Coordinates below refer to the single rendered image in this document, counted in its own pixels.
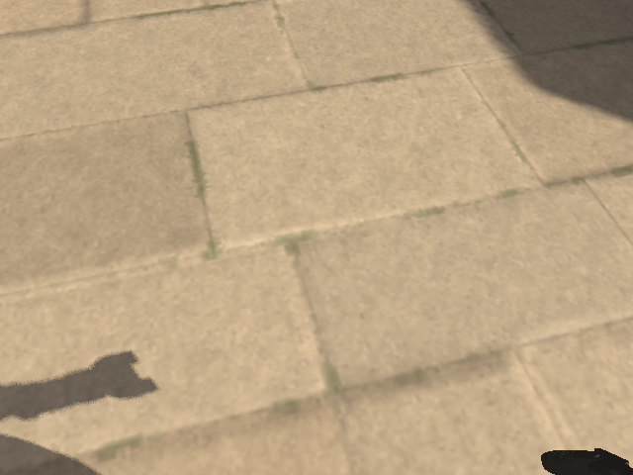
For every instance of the robot right hand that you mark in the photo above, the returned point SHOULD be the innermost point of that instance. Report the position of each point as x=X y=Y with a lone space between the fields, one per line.
x=583 y=462

